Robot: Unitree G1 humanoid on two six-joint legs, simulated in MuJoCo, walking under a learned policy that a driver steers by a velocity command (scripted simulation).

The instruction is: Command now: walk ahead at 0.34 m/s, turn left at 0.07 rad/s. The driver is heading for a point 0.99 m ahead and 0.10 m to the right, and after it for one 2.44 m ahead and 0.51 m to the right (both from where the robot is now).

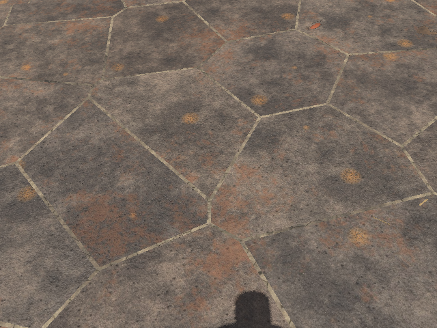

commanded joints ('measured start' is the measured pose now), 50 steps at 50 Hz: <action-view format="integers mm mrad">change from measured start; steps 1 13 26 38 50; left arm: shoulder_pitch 65 -11 -323 37 49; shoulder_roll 155 154 56 237 102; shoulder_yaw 40 38 5 66 17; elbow -9 -37 -116 -6 83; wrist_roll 3 10 15 3 -11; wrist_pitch -23 -21 5 -17 -61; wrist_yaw -1 -13 -57 -16 -17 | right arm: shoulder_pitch -179 169 208 258 -92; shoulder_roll -29 -168 -53 -73 1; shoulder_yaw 4 -32 14 5 20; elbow -102 -5 80 95 -10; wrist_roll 5 12 29 27 5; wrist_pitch -30 -63 -106 -86 -42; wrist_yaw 6 -33 -32 -41 -1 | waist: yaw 53 -105 -52 55 -20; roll -166 80 31 -131 -81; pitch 79 9 115 -202 100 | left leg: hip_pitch -181 556 379 -186 -236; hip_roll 13 379 160 -29 123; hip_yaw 53 -532 -33 -64 57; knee -107 -649 -707 531 57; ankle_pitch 7 -393 488 -187 226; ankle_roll -9 255 205 117 31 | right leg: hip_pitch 91 -658 -605 298 -56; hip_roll -233 -63 -112 -409 -197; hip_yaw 226 23 -84 628 59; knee -124 860 507 31 -152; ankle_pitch -79 -269 178 -162 273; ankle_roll -155 -49 43 -258 -145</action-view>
